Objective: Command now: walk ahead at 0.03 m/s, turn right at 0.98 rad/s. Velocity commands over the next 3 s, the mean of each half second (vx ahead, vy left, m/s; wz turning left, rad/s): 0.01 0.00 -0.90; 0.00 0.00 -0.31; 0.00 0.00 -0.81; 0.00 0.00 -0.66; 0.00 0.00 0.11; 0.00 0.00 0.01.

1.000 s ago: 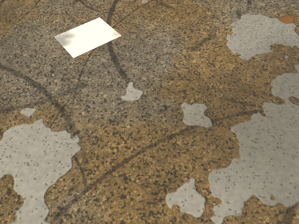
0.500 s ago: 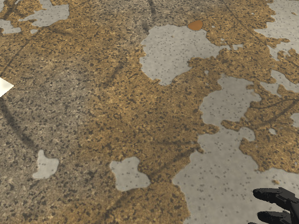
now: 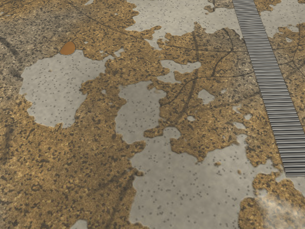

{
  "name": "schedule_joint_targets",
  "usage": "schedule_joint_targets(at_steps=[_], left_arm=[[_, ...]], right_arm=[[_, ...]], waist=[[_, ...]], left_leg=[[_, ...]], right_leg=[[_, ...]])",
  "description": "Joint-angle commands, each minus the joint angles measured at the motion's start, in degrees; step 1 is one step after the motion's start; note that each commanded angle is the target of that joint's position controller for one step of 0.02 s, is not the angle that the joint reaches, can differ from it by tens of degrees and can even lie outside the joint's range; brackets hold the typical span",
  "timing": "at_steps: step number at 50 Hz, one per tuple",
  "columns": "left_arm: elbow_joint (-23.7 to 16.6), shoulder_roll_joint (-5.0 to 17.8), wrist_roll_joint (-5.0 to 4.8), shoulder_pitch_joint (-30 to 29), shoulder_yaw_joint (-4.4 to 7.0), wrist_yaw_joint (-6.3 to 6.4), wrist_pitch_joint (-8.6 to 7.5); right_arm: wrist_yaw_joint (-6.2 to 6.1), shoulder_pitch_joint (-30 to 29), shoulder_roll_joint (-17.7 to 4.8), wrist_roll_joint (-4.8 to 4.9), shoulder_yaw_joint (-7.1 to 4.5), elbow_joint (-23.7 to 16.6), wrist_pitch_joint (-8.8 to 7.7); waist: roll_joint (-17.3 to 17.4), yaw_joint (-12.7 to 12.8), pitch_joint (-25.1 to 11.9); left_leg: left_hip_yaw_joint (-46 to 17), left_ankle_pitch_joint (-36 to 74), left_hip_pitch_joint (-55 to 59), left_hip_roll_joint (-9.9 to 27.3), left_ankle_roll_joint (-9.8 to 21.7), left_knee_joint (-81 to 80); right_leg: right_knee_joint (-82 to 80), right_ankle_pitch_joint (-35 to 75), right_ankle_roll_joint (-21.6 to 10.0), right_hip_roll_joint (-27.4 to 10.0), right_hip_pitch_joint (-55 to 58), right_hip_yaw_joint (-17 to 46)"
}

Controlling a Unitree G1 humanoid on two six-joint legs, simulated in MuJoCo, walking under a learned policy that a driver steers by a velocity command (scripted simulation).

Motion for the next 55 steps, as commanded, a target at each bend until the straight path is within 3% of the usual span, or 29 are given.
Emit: schedule_joint_targets(at_steps=[1,4,5,6,7,8,10,12,17,23,25,26,27,28,29,30,32,37,39,41,42,43,44,45,46,49,50,52,55], left_arm=[[-3.2,5.1,0.04,3.2,1.86,-0.53,-0.21],[-1.8,5.5,0.10,6.6,3.08,-0.94,0.32],[-0.4,6.9,0.25,9.9,4.16,-0.56,0.41],[-0.8,13.0,0.35,12.6,5.89,0.43,0.10],[-3.3,18.5,2.31,9.9,6.42,0.56,-1.20],[-3.7,15.6,3.42,8.1,6.07,0.35,-2.46],[-4.1,11.3,1.47,1.7,4.81,0.89,-3.21],[-4.6,9.0,0.61,-0.5,3.86,1.74,-2.56],[-4.0,9.2,0.24,1.8,4.30,2.70,-1.74],[-3.7,8.2,0.86,1.4,3.45,1.61,-1.25],[-3.8,7.7,0.23,-0.5,3.04,1.52,-1.11],[-3.6,6.7,0.18,0.1,2.71,1.58,-1.18],[-3.3,4.0,1.32,3.3,1.92,1.52,-1.39],[-3.9,5.0,0.88,4.8,2.26,1.59,-1.90],[-3.3,9.6,1.67,3.3,3.59,1.81,-2.40],[-2.5,11.0,1.02,1.9,4.34,1.82,-2.40],[-1.1,7.8,1.06,1.8,3.73,2.05,-1.44],[-1.1,0.1,0.92,-0.6,0.65,1.18,-1.92],[-0.4,0.8,0.45,-0.6,0.76,0.88,-2.19],[1.8,1.2,0.60,2.9,1.05,0.65,-2.41],[1.9,2.3,1.18,3.0,1.15,0.63,-2.51],[0.8,6.7,1.48,3.1,1.97,0.97,-2.45],[1.0,10.9,1.73,1.4,3.12,1.04,-2.18],[-0.1,8.3,1.28,0.1,2.81,0.58,-2.25],[-0.2,7.6,1.27,0.3,2.74,0.55,-2.42],[0.4,8.9,0.84,3.8,3.57,1.11,-3.38],[0.6,8.8,0.89,4.6,3.61,1.30,-3.70],[0.3,8.9,-0.22,2.4,4.11,1.79,-3.41],[-1.1,9.2,-0.79,-1.4,4.74,2.20,-1.42]], right_arm=[[0.46,-3.8,-10.5,0.64,-3.55,-3.7,-0.86],[0.85,-3.3,-9.7,1.59,-3.86,-2.5,-0.89],[0.95,-1.0,-7.5,1.62,-3.50,-1.6,-0.65],[1.22,1.3,-4.9,0.57,-3.00,-1.6,-0.15],[0.85,-4.8,-4.2,-0.79,-2.60,-6.6,-0.72],[0.41,-9.4,-6.6,-0.16,-3.15,-7.4,-1.23],[-0.28,-5.8,-7.9,0.46,-3.92,-4.9,-1.28],[-0.05,-3.9,-7.5,-0.30,-4.03,-3.9,-1.35],[1.31,-6.4,-3.8,0.89,-2.46,-4.2,-1.87],[2.79,-4.5,-5.4,1.46,-2.16,-3.4,-2.14],[3.21,-2.1,-5.3,1.39,-2.31,-2.7,-2.55],[3.19,-1.4,-5.8,0.90,-2.47,-2.5,-2.70],[2.96,-1.8,-8.6,-0.32,-2.78,-3.4,-2.63],[2.84,-2.1,-11.7,-1.45,-3.41,-2.9,-2.25],[2.68,-1.4,-9.2,-0.93,-2.99,-3.0,-2.51],[2.31,-1.5,-8.0,-0.21,-2.63,-3.1,-2.49],[1.77,-3.3,-6.3,1.14,-1.91,-3.0,-2.09],[1.40,-1.7,-5.4,0.82,-1.26,-1.3,-0.66],[1.44,1.0,-7.2,1.16,-1.76,-0.4,-0.01],[1.50,1.2,-7.0,2.08,-1.39,0.1,0.17],[1.58,3.3,-6.2,2.22,-1.06,0.8,-0.31],[1.69,4.2,-6.7,1.31,-1.14,0.5,-1.03],[1.70,4.4,-4.7,0.03,-0.63,-0.4,-1.85],[1.26,0.6,-5.7,-0.88,-0.81,-1.0,-2.06],[0.98,-1.8,-6.4,-0.49,-1.27,-1.7,-2.05],[0.93,-4.2,-5.1,0.56,-1.64,-3.9,-1.68],[1.25,-3.9,-5.1,0.91,-1.76,-4.3,-1.73],[1.76,-2.3,-5.2,1.38,-1.87,-4.1,-1.85],[2.74,-1.3,-4.3,1.72,-1.65,-3.9,-2.19]], waist=[[10.9,1.5,-12.9],[9.5,3.4,-12.7],[5.5,4.0,-11.6],[-10.6,3.5,-7.6],[-18.0,3.5,-8.7],[-11.2,5.4,-9.4],[-6.5,1.1,-8.2],[-6.9,-0.3,-10.3],[-6.7,1.1,-11.6],[-10.1,2.8,-13.0],[-9.1,0.9,-11.8],[-7.1,0.7,-11.4],[3.1,2.7,-12.7],[16.5,4.8,-9.1],[14.2,2.4,-9.0],[10.1,1.7,-8.3],[7.5,1.9,-7.0],[12.2,0.3,-9.4],[13.6,-1.1,-10.1],[12.2,0.9,-9.8],[10.4,0.6,-9.7],[4.8,-0.4,-11.1],[-7.4,-3.0,-10.8],[-8.3,-0.2,-9.0],[-8.3,0.9,-7.5],[-12.5,3.0,-6.4],[-11.4,3.0,-7.0],[-7.2,1.3,-8.3],[-8.0,0.5,-10.8]], left_leg=[[-6.9,5.1,7.1,15.1,11.3,-7.0],[-2.5,-3.3,5.1,15.1,6.9,-1.4],[0.4,-9.7,-0.1,12.6,3.3,5.6],[6.3,-23.2,-14.9,5.6,-3.2,23.4],[-3.1,-31.8,-27.2,-2.0,-5.2,35.6],[-9.3,-28.4,-27.4,-1.4,-3.3,40.9],[-11.2,-17.9,-25.2,0.1,-2.1,39.8],[-10.4,-13.3,-19.0,-1.4,-3.4,40.3],[-11.3,-10.7,-15.0,-5.2,-4.7,25.8],[-10.3,-13.5,-4.5,-3.7,-3.5,14.6],[-9.0,-6.8,1.9,-3.1,-1.8,4.0],[-10.2,0.7,6.6,-0.9,-0.4,-1.1],[-19.7,10.7,12.0,8.5,2.9,-3.0],[-31.1,22.7,12.1,17.8,12.9,-4.5],[-35.9,19.3,10.4,22.1,18.2,-5.6],[-32.0,15.0,10.0,19.6,17.1,-5.1],[-25.1,10.1,10.0,14.4,13.2,-4.2],[-15.4,14.8,12.8,8.7,11.2,-2.6],[-16.6,16.2,13.9,9.7,12.0,-1.6],[-16.1,15.6,11.8,9.2,10.5,0.2],[-16.0,12.8,9.2,8.6,8.0,0.3],[-13.0,7.3,7.0,6.9,4.3,3.9],[-5.7,-5.2,4.3,0.6,0.1,6.9],[-4.3,-9.8,4.0,-0.7,-2.5,8.5],[-4.2,-10.2,1.7,-1.6,-3.1,10.5],[-7.6,-24.8,-8.8,-3.7,-2.6,21.6],[-9.5,-29.5,-11.0,-3.6,-2.4,26.7],[-11.1,-26.9,-11.0,-2.8,-2.6,24.6],[-9.6,-17.7,-2.1,-4.8,-3.4,14.1]], right_leg=[[-7.4,2.0,-1.6,-0.2,8.8,-2.9],[-20.3,6.2,-5.0,2.5,17.1,-5.7],[-25.2,7.6,-7.3,3.5,22.8,-3.2],[-34.3,19.6,-13.6,-7.7,29.0,15.9],[-38.0,22.9,-23.9,-16.7,27.2,35.5],[-40.4,15.5,-23.6,-15.0,25.1,33.3],[-38.5,12.8,-16.9,-9.6,22.8,25.5],[-36.0,19.9,-15.3,-6.3,19.2,21.2],[-32.7,22.8,-14.5,-3.0,22.1,23.6],[-29.1,31.2,-15.5,-4.3,22.1,28.5],[-27.5,28.2,-13.9,-2.3,20.2,28.8],[-26.2,21.4,-11.8,-0.3,17.7,27.7],[-17.4,5.8,-8.5,5.0,13.4,21.9],[-8.7,-14.1,-4.4,13.8,4.4,12.9],[3.5,-17.8,-1.4,10.7,1.4,11.4],[9.5,-14.5,-0.5,9.9,0.6,11.3],[12.3,-9.4,1.1,9.4,-0.2,11.3],[-9.8,-6.9,2.2,5.6,8.9,3.0],[-19.3,-4.2,2.0,5.5,13.0,0.9],[-34.3,8.3,0.2,6.2,20.2,-0.7],[-38.0,13.9,-1.5,5.0,24.8,1.4],[-35.1,24.2,-3.8,0.1,27.6,6.8],[-32.2,27.1,-9.0,-3.9,24.8,12.8],[-33.6,24.0,-13.1,-6.0,21.4,17.3],[-34.2,22.9,-14.3,-6.3,21.5,19.9],[-34.0,34.1,-18.1,-8.8,27.0,28.0],[-33.7,38.9,-19.3,-10.3,28.6,29.9],[-32.4,39.9,-17.3,-8.7,29.1,29.0],[-31.4,37.7,-14.0,-4.6,25.0,27.7]])
Next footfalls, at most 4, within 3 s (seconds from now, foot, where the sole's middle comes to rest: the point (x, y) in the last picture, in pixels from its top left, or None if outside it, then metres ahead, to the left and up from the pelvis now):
0.10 right None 0.05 -0.14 -0.77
0.52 left None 0.14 0.06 -0.77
0.86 right None -0.01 -0.16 -0.77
1.16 left None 0.14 0.03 -0.77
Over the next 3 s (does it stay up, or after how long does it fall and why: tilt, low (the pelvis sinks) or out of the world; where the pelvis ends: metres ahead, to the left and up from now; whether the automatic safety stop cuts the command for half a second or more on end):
stays up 0.06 -0.07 0.01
